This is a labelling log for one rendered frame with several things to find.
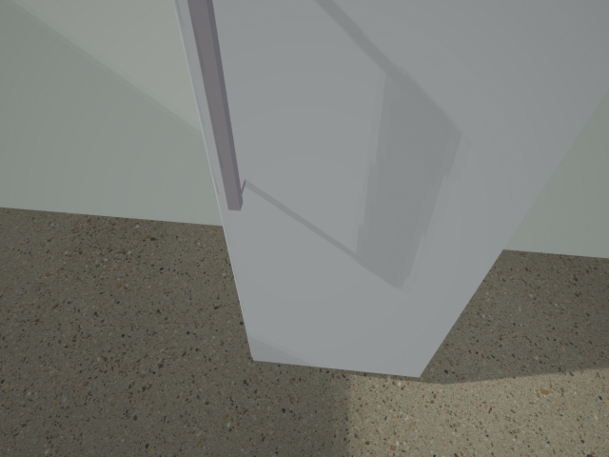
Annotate handle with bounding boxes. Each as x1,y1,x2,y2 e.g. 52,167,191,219
187,0,246,210

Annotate fridge door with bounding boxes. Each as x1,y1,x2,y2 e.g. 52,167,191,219
174,0,609,377

